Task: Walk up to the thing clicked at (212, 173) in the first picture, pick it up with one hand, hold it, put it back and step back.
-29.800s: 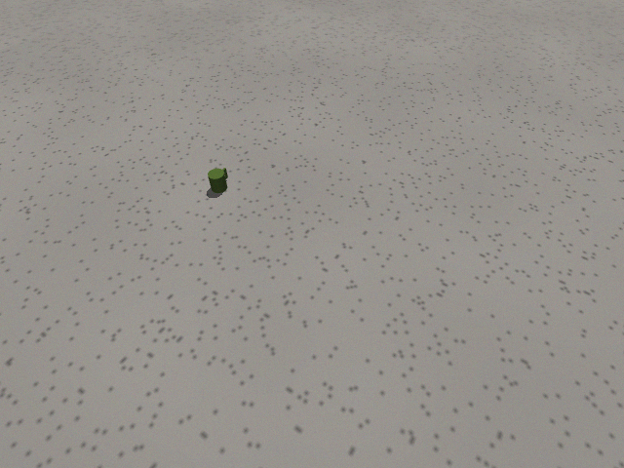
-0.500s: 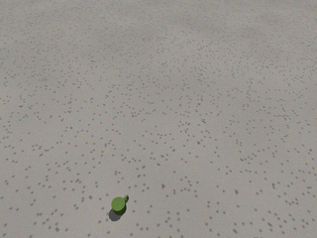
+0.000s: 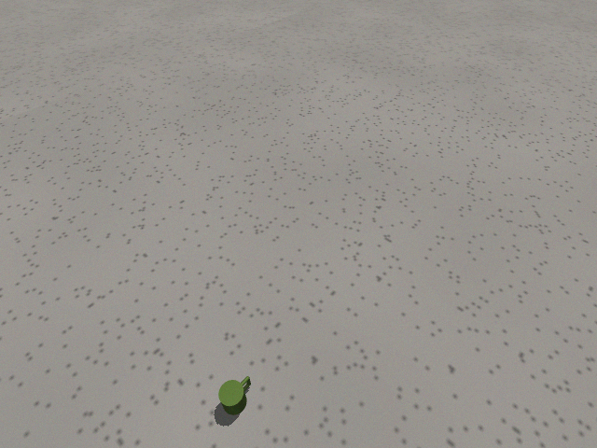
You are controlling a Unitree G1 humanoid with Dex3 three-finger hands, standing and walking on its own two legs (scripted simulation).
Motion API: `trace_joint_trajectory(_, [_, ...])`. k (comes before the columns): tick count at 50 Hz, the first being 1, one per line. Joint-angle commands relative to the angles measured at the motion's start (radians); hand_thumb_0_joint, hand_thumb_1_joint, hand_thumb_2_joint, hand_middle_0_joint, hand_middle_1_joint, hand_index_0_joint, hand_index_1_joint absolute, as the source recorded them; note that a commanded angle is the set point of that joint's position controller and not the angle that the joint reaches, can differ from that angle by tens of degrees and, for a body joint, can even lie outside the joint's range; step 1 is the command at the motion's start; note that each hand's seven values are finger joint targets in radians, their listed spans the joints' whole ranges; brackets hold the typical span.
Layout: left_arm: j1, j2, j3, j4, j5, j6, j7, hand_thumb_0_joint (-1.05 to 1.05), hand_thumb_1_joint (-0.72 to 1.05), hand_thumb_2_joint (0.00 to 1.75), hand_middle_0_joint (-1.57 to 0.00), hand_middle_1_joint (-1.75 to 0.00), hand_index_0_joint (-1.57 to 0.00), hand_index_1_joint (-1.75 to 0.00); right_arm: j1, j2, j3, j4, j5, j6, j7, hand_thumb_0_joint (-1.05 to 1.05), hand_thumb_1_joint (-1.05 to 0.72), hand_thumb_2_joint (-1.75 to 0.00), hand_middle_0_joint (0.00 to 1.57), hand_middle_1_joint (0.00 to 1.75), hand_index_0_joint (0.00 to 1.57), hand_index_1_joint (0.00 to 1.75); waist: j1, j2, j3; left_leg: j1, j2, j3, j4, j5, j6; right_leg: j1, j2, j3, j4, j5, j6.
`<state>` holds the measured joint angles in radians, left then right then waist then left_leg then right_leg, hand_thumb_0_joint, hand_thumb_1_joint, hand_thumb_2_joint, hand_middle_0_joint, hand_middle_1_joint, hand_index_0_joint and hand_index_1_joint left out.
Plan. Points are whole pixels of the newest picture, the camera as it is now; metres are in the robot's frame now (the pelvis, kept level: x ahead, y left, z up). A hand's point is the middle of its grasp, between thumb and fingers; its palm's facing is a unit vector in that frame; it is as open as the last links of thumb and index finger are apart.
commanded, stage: stand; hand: left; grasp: from above
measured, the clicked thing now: (237, 393) +0.43 +0.21 -0.73
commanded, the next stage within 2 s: step back in 1.64 s
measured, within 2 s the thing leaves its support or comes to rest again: neither
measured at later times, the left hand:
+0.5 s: hand out of the picture +0.05 +0.21 -0.16, palm faces +0.01 -0.95 -0.32, open 7.3 cm
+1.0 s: hand out of the picture +0.08 +0.20 -0.16, palm faces +0.00 -0.96 -0.30, open 7.3 cm
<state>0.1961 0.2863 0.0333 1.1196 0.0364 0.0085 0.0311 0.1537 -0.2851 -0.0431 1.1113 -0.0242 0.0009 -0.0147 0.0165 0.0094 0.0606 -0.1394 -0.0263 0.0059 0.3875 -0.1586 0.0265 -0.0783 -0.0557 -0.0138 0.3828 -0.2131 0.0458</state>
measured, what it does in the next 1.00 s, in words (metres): stands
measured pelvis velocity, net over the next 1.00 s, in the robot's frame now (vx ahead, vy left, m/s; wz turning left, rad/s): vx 0.02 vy -0.02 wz -0.01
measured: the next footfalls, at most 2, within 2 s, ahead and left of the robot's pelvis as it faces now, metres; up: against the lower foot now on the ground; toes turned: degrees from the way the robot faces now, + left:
none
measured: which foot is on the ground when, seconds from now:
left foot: down 0.00-1.00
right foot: down 0.00-1.00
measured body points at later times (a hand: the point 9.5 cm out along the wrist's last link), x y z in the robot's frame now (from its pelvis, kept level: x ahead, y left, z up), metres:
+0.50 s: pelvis +0.01 -0.02 +0.00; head +0.01 -0.02 +0.45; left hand +0.05 +0.26 -0.14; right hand +0.06 -0.30 -0.14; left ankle +0.04 +0.10 -0.74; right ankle +0.00 -0.15 -0.74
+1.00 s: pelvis +0.02 -0.02 +0.00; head +0.02 -0.02 +0.45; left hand +0.08 +0.25 -0.14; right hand +0.07 -0.30 -0.14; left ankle +0.04 +0.10 -0.74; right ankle +0.00 -0.15 -0.74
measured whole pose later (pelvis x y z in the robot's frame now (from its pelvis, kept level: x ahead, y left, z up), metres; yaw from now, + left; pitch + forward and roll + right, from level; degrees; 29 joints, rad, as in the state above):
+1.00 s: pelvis +0.02 -0.02 +0.00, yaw -1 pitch -4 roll +0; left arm 0.15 0.27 0.03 1.14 0.02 0.00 0.02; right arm 0.14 -0.28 -0.02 1.16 -0.01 -0.01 -0.01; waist 0.00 0.01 0.07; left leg -0.12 0.01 0.00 0.35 -0.16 -0.01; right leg -0.06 -0.02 -0.02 0.33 -0.21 0.01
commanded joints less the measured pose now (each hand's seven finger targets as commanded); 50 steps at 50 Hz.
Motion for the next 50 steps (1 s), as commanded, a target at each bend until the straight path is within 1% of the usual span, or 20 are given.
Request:
trace_joint_trajectory(1, [-0.024, 0.187, 0.031, -0.046, -0.004, -0.023, 0.008, 0.0, 0.9, 0.9, -0.2, -0.3, -0.2, -0.3, -0.047, -0.188, -0.03, -0.054, -0.001, -0.02, -0.01, 0.0, -0.9, -0.9, 0.2, 0.3, 0.2, 0.3, -0.007, -0.013, 0.007, -0.024, 0.114, -0.136, -0.117, -0.088, 0.0, -0.069, -0.055, 0.067, -0.099, -0.035, -0.044])
trace_joint_trajectory(5, [-0.024, 0.191, 0.03, -0.037, -0.006, -0.026, 0.007, 0.0, 0.9, 0.9, -0.2, -0.3, -0.2, -0.3, -0.054, -0.196, -0.027, -0.051, 0.001, -0.018, -0.007, 0.0, -0.9, -0.9, 0.2, 0.3, 0.2, 0.3, -0.009, -0.017, 0.002, -0.008, 0.116, -0.131, -0.108, -0.089, 0.004, -0.078, -0.058, 0.074, -0.115, -0.043, -0.045])
trace_joint_trajectory(8, [-0.032, 0.194, 0.032, -0.036, -0.009, -0.023, 0.003, 0.0, 0.9, 0.9, -0.2, -0.3, -0.2, -0.3, -0.049, -0.2, -0.022, -0.045, -0.001, -0.016, -0.008, 0.0, -0.9, -0.9, 0.2, 0.3, 0.2, 0.3, -0.009, 0.02, 0.023, -0.056, 0.12, -0.141, -0.134, -0.176, 0.002, -0.076, -0.051, 0.07, -0.102, -0.072, -0.048])
trace_joint_trajectory(16, [-0.036, 0.189, 0.026, -0.028, -0.013, -0.028, -0.001, 0.0, 0.9, 0.9, -0.2, -0.3, -0.2, -0.3, -0.048, -0.196, -0.013, -0.036, 0.004, -0.021, -0.005, 0.0, -0.9, -0.9, 0.2, 0.3, 0.2, 0.3, -0.014, -0.016, -0.015, 0.007, 0.121, -0.122, -0.096, -0.036, 0.003, -0.077, -0.063, 0.083, -0.119, -0.019, -0.054])
trace_joint_trajectory(18, [-0.043, 0.184, 0.025, -0.024, -0.014, -0.028, 0.0, 0.0, 0.9, 0.9, -0.2, -0.3, -0.2, -0.3, -0.036, -0.185, -0.008, -0.028, 0.004, -0.018, -0.004, 0.0, -0.9, -0.9, 0.2, 0.3, 0.2, 0.3, -0.019, -0.024, 0.0, -0.014, 0.118, -0.121, -0.101, -0.048, 0.003, -0.073, -0.059, 0.081, -0.122, -0.028, -0.052])
trace_joint_trajectory(20, [-0.046, 0.191, 0.028, -0.029, -0.015, -0.03, -0.001, 0.0, 0.9, 0.9, -0.2, -0.3, -0.2, -0.3, -0.048, -0.204, -0.01, -0.031, 0.006, -0.022, -0.005, 0.0, -0.9, -0.9, 0.2, 0.3, 0.2, 0.3, -0.016, -0.01, -0.031, 0.029, 0.124, -0.116, -0.085, 0.01, 0.006, -0.065, -0.066, 0.089, -0.122, 0.028, -0.054])
trace_joint_trajectory(22, [-0.048, 0.171, 0.024, -0.023, -0.018, -0.028, -0.001, 0.0, 0.9, 0.9, -0.2, -0.3, -0.2, -0.3, -0.041, -0.171, 0.0, -0.022, 0.009, -0.022, -0.006, 0.0, -0.9, -0.9, 0.2, 0.3, 0.2, 0.3, -0.018, -0.027, -0.045, 0.038, 0.127, -0.11, -0.084, 0.073, 0.004, -0.051, -0.063, 0.083, -0.113, 0.068, -0.056])
trace_joint_trajectory(25, [-0.052, 0.177, 0.025, -0.021, -0.018, -0.026, -0.001, 0.0, 0.9, 0.9, -0.2, -0.3, -0.2, -0.3, -0.031, -0.184, -0.001, -0.013, 0.006, -0.02, -0.009, 0.0, -0.9, -0.9, 0.2, 0.3, 0.2, 0.3, -0.02, -0.014, -0.019, 0.02, 0.125, -0.102, -0.09, 0.039, 0.001, -0.055, -0.06, 0.085, -0.119, 0.053, -0.054])
trace_joint_trajectory(26, [-0.052, 0.165, 0.022, -0.019, -0.019, -0.025, 0.0, 0.0, 0.9, 0.9, -0.2, -0.3, -0.2, -0.3, -0.027, -0.169, 0.004, -0.01, 0.008, -0.02, -0.009, 0.0, -0.9, -0.9, 0.2, 0.3, 0.2, 0.3, -0.02, -0.007, -0.034, 0.027, 0.126, -0.1, -0.089, 0.074, 0.002, -0.036, -0.062, 0.086, -0.115, 0.085, -0.056])
trace_joint_trajectory(27, [-0.043, 0.149, 0.017, -0.01, -0.023, -0.021, -0.001, 0.0, 0.9, 0.9, -0.2, -0.3, -0.2, -0.3, -0.023, -0.147, 0.011, -0.001, 0.009, -0.016, -0.008, 0.0, -0.9, -0.9, 0.2, 0.3, 0.2, 0.3, -0.019, -0.016, -0.007, 0.005, 0.122, -0.103, -0.104, 0.035, -0.002, -0.052, -0.054, 0.078, -0.119, 0.046, -0.055])
trace_joint_trajectory(29, [-0.028, 0.146, 0.016, -0.007, -0.019, -0.023, -0.002, 0.0, 0.9, 0.9, -0.2, -0.3, -0.2, -0.3, -0.033, -0.164, 0.007, -0.005, 0.009, -0.017, -0.009, 0.0, -0.9, -0.9, 0.2, 0.3, 0.2, 0.3, -0.012, -0.021, -0.036, 0.038, 0.126, -0.098, -0.086, 0.09, 0.002, -0.037, -0.059, 0.082, -0.123, 0.095, -0.052])
trace_joint_trajectory(32, [-0.044, 0.16, 0.02, -0.012, -0.018, -0.024, 0.0, 0.0, 0.9, 0.9, -0.2, -0.3, -0.2, -0.3, -0.028, -0.157, 0.008, -0.002, 0.01, -0.017, -0.01, 0.0, -0.9, -0.9, 0.2, 0.3, 0.2, 0.3, -0.019, -0.028, -0.026, 0.04, 0.127, -0.094, -0.093, 0.099, -0.003, -0.046, -0.058, 0.082, -0.119, 0.107, -0.053])
trace_joint_trajectory(33, [-0.043, 0.142, 0.017, -0.006, -0.018, -0.023, 0.001, 0.0, 0.9, 0.9, -0.2, -0.3, -0.2, -0.3, -0.03, -0.149, 0.009, 0.002, 0.01, -0.016, -0.01, 0.0, -0.9, -0.9, 0.2, 0.3, 0.2, 0.3, -0.018, -0.018, -0.027, 0.034, 0.127, -0.093, -0.093, 0.106, -0.003, -0.04, -0.055, 0.078, -0.121, 0.107, -0.052])
trace_joint_trajectory(36, [-0.048, 0.155, 0.02, -0.013, -0.018, -0.025, 0.001, 0.0, 0.9, 0.9, -0.2, -0.3, -0.2, -0.3, -0.028, -0.168, 0.002, 0.001, 0.007, -0.017, -0.011, 0.0, -0.9, -0.9, 0.2, 0.3, 0.2, 0.3, -0.021, -0.018, -0.021, 0.027, 0.129, -0.094, -0.091, 0.088, -0.005, -0.04, -0.059, 0.086, -0.128, 0.088, -0.051])
trace_joint_trajectory(37, [-0.053, 0.151, 0.019, -0.011, -0.019, -0.025, 0.0, 0.0, 0.9, 0.9, -0.2, -0.3, -0.2, -0.3, -0.023, -0.15, 0.007, 0.006, 0.008, -0.016, -0.01, 0.0, -0.9, -0.9, 0.2, 0.3, 0.2, 0.3, -0.022, -0.019, -0.003, 0.008, 0.128, -0.094, -0.1, 0.066, -0.007, -0.044, -0.054, 0.08, -0.127, 0.062, -0.053])
trace_joint_trajectory(43, [-0.063, 0.167, 0.027, -0.028, -0.016, -0.034, 0.002, 0.0, 0.9, 0.9, -0.2, -0.3, -0.2, -0.3, -0.043, -0.172, -0.003, -0.011, 0.008, -0.025, -0.011, 0.0, -0.9, -0.9, 0.2, 0.3, 0.2, 0.3, -0.019, -0.013, -0.063, 0.044, 0.138, -0.094, -0.073, 0.184, -0.004, -0.005, -0.063, 0.075, -0.105, 0.194, -0.049])
trace_joint_trajectory(46, [-0.057, 0.157, 0.025, -0.023, -0.017, -0.032, 0.001, 0.0, 0.9, 0.9, -0.2, -0.3, -0.2, -0.3, -0.047, -0.169, -0.003, -0.011, 0.009, -0.024, -0.011, 0.0, -0.9, -0.9, 0.2, 0.3, 0.2, 0.3, -0.017, -0.016, -0.054, 0.047, 0.137, -0.093, -0.079, 0.152, -0.001, -0.015, -0.062, 0.074, -0.111, 0.155, -0.05])
trace_joint_trajectory(47, [-0.069, 0.179, 0.029, -0.033, -0.016, -0.035, 0.0, 0.0, 0.9, 0.9, -0.2, -0.3, -0.2, -0.3, -0.037, -0.188, -0.005, -0.014, 0.007, -0.027, -0.011, 0.0, -0.9, -0.9, 0.2, 0.3, 0.2, 0.3, -0.023, -0.015, -0.06, 0.05, 0.139, -0.092, -0.079, 0.148, -0.003, -0.012, -0.066, 0.081, -0.112, 0.161, -0.049])
trace_joint_trajectory(48, [-0.078, 0.167, 0.028, -0.029, -0.019, -0.031, -0.001, 0.0, 0.9, 0.9, -0.2, -0.3, -0.2, -0.3, -0.035, -0.165, 0.0, -0.006, 0.009, -0.025, -0.011, 0.0, -0.9, -0.9, 0.2, 0.3, 0.2, 0.3, -0.022, -0.011, -0.047, 0.042, 0.138, -0.092, -0.091, 0.125, -0.004, -0.024, -0.059, 0.075, -0.111, 0.123, -0.052])
trace_joint_trajectory(50, [-0.07, 0.177, 0.027, -0.036, -0.016, -0.032, -0.002, 0.0, 0.9, 0.9, -0.2, -0.3, -0.2, -0.3, -0.048, -0.193, -0.005, -0.016, 0.008, -0.027, -0.011, 0.0, -0.9, -0.9, 0.2, 0.3, 0.2, 0.3, -0.018, 0.001, -0.043, 0.044, 0.142, -0.095, -0.087, 0.15, -0.007, -0.024, -0.061, 0.075, -0.111, 0.136, -0.051])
